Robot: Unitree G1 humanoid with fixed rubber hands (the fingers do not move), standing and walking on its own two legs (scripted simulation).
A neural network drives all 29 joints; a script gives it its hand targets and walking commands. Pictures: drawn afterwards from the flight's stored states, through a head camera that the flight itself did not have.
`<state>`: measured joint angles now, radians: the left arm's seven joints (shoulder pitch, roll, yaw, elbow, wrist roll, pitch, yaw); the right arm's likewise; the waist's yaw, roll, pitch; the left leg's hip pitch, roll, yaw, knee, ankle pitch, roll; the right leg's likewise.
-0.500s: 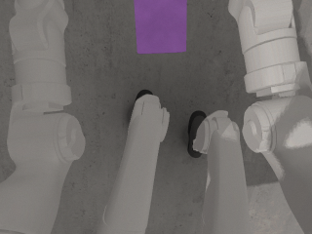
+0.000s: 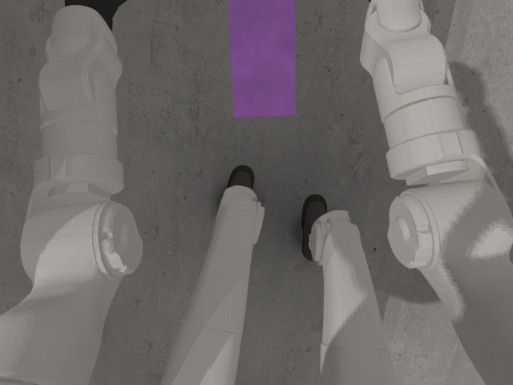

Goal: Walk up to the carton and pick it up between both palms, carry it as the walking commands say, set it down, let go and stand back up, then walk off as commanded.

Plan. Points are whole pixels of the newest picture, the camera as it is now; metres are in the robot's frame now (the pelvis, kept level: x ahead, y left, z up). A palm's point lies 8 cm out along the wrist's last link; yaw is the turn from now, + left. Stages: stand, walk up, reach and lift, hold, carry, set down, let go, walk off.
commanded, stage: set down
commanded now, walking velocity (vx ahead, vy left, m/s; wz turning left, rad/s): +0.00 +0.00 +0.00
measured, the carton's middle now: (261, 63) +0.54 +0.11 -0.58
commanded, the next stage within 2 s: let go in 0.10 s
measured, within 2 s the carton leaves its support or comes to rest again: neither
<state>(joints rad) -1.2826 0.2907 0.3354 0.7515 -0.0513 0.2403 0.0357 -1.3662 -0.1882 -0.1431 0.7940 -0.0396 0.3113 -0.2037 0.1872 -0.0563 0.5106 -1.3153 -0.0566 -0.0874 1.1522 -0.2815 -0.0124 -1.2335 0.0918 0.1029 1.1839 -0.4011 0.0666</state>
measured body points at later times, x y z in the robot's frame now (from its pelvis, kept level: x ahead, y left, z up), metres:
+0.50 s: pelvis +0.06 +0.02 +0.08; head +0.33 +0.07 +0.42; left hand +0.38 +0.29 -0.07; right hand +0.45 -0.10 -0.07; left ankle +0.13 +0.11 -0.62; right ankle +0.08 -0.14 -0.62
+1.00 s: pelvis +0.15 -0.03 +0.12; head +0.21 -0.04 +0.57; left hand +0.30 +0.20 +0.04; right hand +0.33 -0.25 +0.02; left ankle +0.13 +0.11 -0.62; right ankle +0.08 -0.14 -0.62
